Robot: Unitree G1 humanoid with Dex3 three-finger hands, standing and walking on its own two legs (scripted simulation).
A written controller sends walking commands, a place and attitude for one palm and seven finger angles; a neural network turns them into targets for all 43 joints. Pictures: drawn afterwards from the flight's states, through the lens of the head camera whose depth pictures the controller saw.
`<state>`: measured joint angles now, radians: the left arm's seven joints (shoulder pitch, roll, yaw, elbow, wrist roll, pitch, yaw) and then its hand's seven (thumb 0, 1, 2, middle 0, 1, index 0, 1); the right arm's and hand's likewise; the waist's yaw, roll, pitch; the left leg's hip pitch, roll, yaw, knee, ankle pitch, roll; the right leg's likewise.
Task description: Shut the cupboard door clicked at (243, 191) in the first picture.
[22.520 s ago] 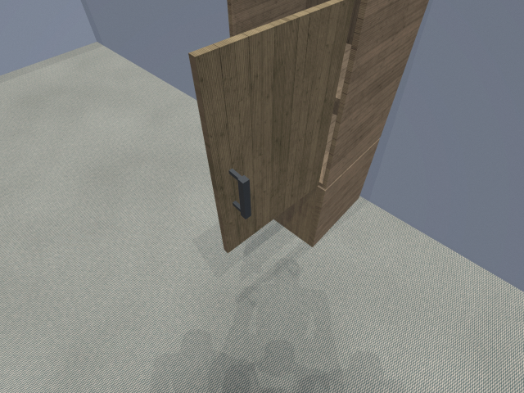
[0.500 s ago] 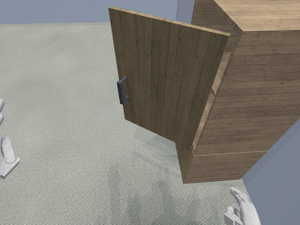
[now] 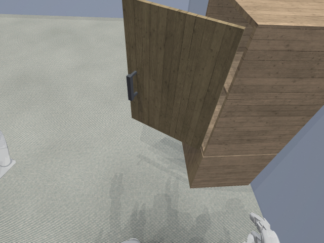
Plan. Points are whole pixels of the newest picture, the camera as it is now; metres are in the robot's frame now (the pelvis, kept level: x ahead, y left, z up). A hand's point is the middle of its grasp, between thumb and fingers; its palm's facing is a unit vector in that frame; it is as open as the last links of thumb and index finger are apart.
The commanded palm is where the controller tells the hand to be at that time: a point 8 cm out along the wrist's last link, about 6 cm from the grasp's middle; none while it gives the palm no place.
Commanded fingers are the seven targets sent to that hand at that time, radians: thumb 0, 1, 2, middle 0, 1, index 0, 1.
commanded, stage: step back with the hand held close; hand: left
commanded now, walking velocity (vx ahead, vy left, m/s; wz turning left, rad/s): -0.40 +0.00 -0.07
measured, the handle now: (132, 85) +0.75 +0.13 -0.08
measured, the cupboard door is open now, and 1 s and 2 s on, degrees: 56 56 56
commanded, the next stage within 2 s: stop stepping back and stand still in 0.28 s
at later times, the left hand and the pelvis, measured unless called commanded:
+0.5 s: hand out of the picture +0.14 +0.26 +0.19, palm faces +0.41 -0.81 -0.42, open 7.4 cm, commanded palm +0.09 +0.30 +0.19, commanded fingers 0.00 0.90 0.90 -0.20 -0.30 -0.20 -0.30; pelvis -0.07 +0.01 +0.00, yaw -3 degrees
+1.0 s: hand out of the picture +0.08 +0.32 +0.17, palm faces +0.46 -0.83 -0.32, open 7.4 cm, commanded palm +0.02 +0.34 +0.19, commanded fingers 0.00 0.90 0.90 -0.20 -0.30 -0.20 -0.30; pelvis -0.13 +0.05 +0.00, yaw -3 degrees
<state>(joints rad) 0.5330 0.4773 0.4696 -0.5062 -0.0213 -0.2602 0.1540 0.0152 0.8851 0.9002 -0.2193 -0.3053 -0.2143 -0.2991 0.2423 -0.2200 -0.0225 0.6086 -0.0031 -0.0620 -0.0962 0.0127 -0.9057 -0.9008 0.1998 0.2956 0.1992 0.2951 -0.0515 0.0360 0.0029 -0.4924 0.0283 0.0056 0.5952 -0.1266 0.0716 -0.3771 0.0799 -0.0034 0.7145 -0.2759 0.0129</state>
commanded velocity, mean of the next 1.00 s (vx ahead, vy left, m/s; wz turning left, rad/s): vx -0.13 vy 0.00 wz -0.02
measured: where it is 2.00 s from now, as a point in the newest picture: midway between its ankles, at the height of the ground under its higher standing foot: outside the picture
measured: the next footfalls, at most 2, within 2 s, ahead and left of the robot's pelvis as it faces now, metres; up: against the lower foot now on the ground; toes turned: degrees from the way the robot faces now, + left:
right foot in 0.08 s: -0.10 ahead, -0.13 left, +0.00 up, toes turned +2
left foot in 0.46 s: +0.08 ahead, +0.08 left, +0.01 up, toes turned -2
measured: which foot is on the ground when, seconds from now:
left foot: down 0.00-0.36, up 0.38-0.44, down 0.46-1.00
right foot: up 0.00-0.06, down 0.08-0.94, up 0.96-1.00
